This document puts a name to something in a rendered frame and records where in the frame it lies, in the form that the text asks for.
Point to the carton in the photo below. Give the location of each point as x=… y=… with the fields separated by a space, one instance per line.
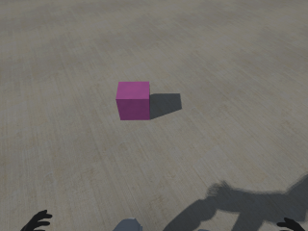
x=133 y=100

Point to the left robot thigh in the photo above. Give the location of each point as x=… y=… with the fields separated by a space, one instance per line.
x=128 y=224

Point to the right robot hand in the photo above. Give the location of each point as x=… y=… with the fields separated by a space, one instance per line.
x=291 y=224

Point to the left robot hand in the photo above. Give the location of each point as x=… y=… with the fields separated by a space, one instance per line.
x=35 y=223

